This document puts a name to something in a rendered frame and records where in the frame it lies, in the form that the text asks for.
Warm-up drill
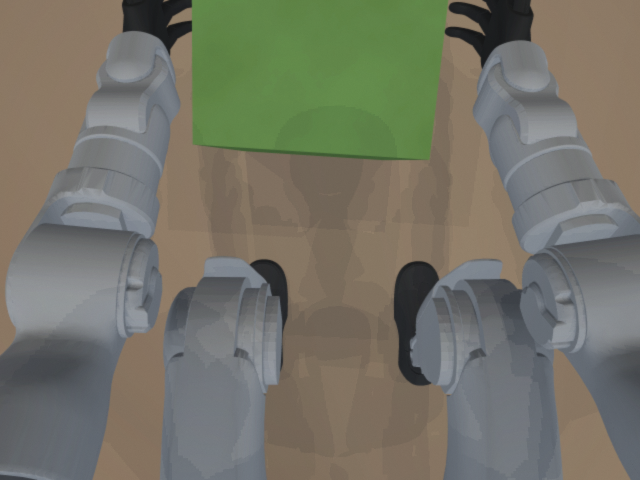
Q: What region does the left robot upper arm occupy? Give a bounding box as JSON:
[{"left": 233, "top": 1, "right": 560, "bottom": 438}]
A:
[{"left": 0, "top": 223, "right": 162, "bottom": 480}]

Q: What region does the carton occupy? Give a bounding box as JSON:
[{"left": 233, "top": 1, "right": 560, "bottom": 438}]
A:
[{"left": 192, "top": 0, "right": 448, "bottom": 160}]

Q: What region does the robot right foot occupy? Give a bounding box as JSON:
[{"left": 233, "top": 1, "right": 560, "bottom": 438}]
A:
[{"left": 394, "top": 261, "right": 439, "bottom": 386}]

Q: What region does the robot left hand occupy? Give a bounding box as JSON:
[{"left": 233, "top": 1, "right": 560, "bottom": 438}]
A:
[{"left": 122, "top": 0, "right": 192, "bottom": 55}]

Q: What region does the robot right hand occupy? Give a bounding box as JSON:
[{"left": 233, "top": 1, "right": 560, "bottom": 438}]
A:
[{"left": 445, "top": 0, "right": 534, "bottom": 69}]

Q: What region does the robot foot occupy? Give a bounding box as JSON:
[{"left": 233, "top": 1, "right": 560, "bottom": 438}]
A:
[
  {"left": 394, "top": 261, "right": 439, "bottom": 386},
  {"left": 250, "top": 259, "right": 288, "bottom": 371}
]

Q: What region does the right robot upper arm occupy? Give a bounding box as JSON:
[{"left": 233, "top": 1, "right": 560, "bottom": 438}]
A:
[{"left": 520, "top": 234, "right": 640, "bottom": 480}]

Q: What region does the right robot forearm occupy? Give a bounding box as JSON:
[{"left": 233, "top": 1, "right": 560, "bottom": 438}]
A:
[{"left": 473, "top": 40, "right": 640, "bottom": 255}]

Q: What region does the left robot forearm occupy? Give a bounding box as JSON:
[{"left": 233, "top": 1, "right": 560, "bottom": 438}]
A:
[{"left": 5, "top": 31, "right": 180, "bottom": 326}]

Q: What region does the robot left foot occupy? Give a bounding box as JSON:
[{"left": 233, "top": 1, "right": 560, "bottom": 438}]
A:
[{"left": 250, "top": 259, "right": 288, "bottom": 371}]

